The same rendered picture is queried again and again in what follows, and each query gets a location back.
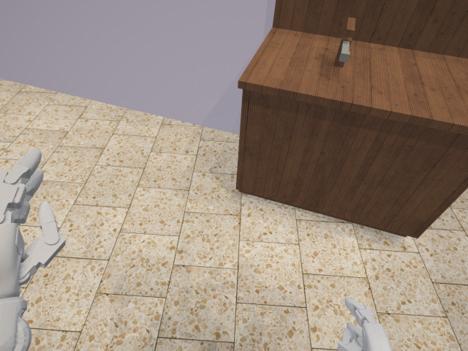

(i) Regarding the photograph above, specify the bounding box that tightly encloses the left robot hand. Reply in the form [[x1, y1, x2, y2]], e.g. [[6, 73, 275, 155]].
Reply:
[[0, 148, 66, 299]]

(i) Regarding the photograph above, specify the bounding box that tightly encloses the right robot hand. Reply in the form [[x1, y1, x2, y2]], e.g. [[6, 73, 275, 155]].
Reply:
[[338, 297, 393, 351]]

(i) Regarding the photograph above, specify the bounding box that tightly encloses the tap lever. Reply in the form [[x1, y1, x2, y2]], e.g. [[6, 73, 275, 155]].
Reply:
[[339, 41, 350, 63]]

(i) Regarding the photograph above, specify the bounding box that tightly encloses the left robot forearm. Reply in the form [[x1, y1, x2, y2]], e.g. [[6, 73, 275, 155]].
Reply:
[[0, 297, 31, 351]]

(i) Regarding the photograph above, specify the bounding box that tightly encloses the counter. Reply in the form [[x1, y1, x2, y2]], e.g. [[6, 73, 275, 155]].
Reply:
[[236, 0, 468, 238]]

